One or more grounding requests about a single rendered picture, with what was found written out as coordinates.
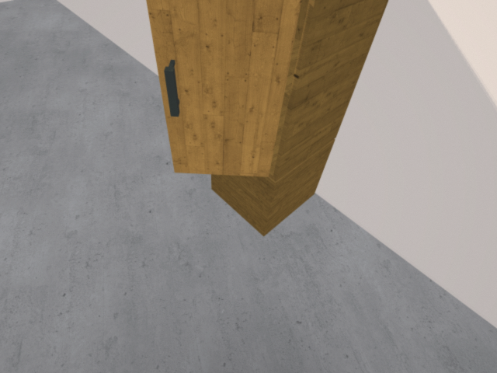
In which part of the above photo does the handle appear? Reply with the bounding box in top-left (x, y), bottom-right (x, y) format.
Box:
top-left (164, 60), bottom-right (179, 117)

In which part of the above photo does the cupboard door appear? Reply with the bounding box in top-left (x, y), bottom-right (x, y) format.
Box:
top-left (146, 0), bottom-right (301, 177)

